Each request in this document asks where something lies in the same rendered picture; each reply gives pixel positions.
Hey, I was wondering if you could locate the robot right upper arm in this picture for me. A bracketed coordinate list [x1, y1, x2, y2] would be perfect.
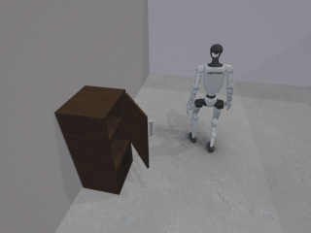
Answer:
[225, 64, 233, 89]

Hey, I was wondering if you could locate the left robot hand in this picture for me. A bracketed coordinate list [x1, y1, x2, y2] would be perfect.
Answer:
[186, 104, 193, 116]

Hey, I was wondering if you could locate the robot left shin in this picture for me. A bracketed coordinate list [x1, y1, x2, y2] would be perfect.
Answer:
[190, 114, 198, 138]

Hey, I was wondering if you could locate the cupboard door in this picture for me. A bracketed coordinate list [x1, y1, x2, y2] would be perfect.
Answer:
[125, 93, 150, 168]

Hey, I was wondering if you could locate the robot left upper arm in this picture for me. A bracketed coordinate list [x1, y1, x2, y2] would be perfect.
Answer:
[193, 65, 206, 90]

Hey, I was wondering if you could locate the left robot forearm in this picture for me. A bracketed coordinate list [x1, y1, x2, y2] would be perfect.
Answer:
[188, 84, 197, 105]

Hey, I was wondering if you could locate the handle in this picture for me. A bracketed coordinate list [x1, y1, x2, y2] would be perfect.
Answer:
[148, 120, 154, 136]

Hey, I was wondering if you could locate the right robot forearm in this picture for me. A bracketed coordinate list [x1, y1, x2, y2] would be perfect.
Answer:
[226, 84, 233, 102]

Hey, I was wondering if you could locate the robot head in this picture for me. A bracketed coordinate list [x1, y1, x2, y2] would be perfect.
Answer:
[207, 44, 224, 67]

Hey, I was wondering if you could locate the right robot hand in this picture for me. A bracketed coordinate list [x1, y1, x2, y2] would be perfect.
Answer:
[224, 100, 232, 110]

